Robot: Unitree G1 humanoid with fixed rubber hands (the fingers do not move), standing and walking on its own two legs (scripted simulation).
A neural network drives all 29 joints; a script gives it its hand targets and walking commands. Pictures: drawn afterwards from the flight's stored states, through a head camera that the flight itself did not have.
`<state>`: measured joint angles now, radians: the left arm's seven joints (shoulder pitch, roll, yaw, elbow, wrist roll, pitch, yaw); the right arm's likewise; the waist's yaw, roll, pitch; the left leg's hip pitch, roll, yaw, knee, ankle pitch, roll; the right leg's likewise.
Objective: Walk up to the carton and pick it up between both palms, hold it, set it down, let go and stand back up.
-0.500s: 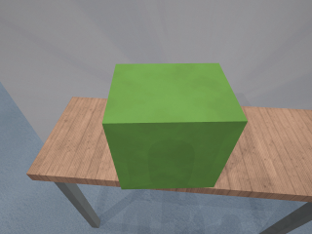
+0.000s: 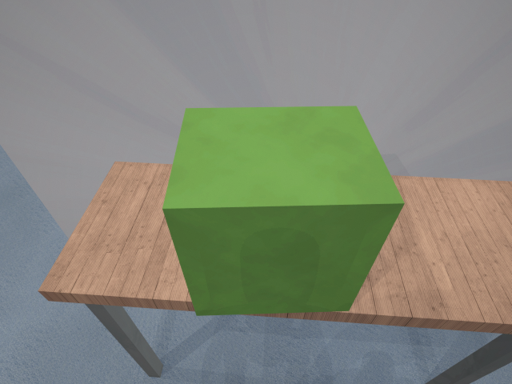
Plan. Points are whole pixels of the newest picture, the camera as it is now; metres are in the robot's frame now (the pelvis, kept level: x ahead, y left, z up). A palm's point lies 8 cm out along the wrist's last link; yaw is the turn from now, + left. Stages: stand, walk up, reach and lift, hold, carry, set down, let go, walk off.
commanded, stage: stand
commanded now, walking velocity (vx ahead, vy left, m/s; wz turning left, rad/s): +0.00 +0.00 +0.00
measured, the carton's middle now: (272, 216) +0.38 +0.00 +0.07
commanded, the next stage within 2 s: none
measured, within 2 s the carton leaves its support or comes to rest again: neither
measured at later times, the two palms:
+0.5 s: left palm out of the picture -0.03 +0.21 -0.15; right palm out of the picture -0.04 -0.21 -0.14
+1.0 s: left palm out of the picture -0.02 +0.21 -0.15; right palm out of the picture -0.04 -0.20 -0.14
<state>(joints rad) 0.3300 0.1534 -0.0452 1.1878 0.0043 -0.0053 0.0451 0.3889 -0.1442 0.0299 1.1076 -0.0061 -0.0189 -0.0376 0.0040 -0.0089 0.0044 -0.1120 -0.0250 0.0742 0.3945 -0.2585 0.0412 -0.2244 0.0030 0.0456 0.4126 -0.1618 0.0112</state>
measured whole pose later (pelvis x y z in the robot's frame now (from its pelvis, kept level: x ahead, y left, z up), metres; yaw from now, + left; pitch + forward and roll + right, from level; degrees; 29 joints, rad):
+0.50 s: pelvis +0.01 +0.00 +0.00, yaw +0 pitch -1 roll +0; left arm 0.32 0.14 -0.04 1.20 0.00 -0.01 0.05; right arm 0.38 -0.12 0.02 1.13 0.00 -0.03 -0.04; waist 0.00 -0.01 0.01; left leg -0.10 -0.02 0.08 0.38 -0.27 0.04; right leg -0.21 0.01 0.05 0.41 -0.17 0.01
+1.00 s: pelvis +0.02 +0.00 +0.00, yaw +0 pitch -1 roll +0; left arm 0.31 0.14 -0.03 1.20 0.00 -0.01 0.05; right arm 0.38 -0.12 0.02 1.15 0.00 -0.03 -0.04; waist 0.00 -0.01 0.02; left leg -0.08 -0.02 0.08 0.37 -0.27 0.04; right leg -0.20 0.01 0.05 0.40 -0.18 0.01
